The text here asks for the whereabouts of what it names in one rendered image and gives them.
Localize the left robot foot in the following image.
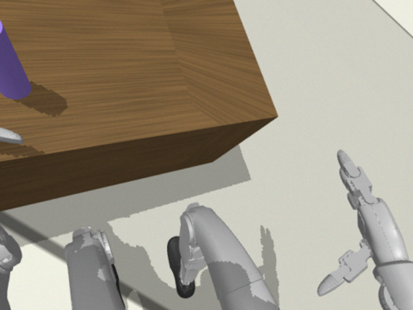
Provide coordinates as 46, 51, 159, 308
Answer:
112, 264, 125, 307

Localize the right robot hand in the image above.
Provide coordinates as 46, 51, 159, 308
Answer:
317, 150, 409, 296

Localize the right robot arm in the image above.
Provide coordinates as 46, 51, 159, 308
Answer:
373, 260, 413, 310

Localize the right robot foot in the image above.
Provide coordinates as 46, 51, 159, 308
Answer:
167, 236, 195, 298

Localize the left robot arm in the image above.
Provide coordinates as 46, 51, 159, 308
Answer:
0, 225, 22, 310

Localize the can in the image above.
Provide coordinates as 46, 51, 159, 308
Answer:
0, 21, 32, 99

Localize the left robot hand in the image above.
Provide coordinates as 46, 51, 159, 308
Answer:
0, 127, 24, 144

